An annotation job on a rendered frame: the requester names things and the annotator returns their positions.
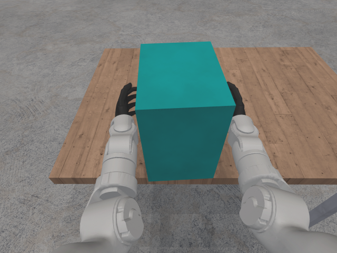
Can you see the left robot forearm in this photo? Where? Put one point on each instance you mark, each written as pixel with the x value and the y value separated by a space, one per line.
pixel 119 162

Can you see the right robot upper arm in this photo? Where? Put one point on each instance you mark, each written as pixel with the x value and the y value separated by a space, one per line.
pixel 280 220

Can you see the left robot hand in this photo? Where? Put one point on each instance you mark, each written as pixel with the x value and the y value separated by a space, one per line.
pixel 122 106

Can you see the right robot hand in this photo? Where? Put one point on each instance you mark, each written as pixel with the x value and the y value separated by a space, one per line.
pixel 239 109

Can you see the right robot forearm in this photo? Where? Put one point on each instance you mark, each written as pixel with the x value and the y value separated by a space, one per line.
pixel 251 159

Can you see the carton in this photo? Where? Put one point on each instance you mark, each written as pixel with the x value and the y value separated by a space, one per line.
pixel 184 109

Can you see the table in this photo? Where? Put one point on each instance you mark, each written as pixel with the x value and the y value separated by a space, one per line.
pixel 290 94

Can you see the left robot upper arm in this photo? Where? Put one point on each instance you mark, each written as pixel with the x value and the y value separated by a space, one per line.
pixel 108 226

